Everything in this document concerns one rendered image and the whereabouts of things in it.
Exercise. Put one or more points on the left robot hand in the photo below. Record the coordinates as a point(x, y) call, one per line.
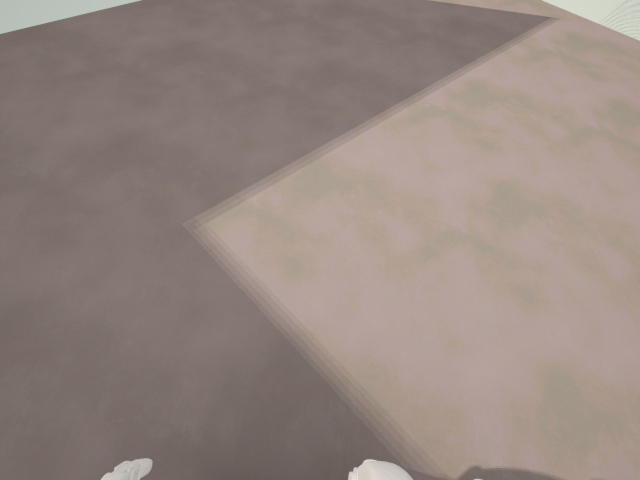
point(133, 470)

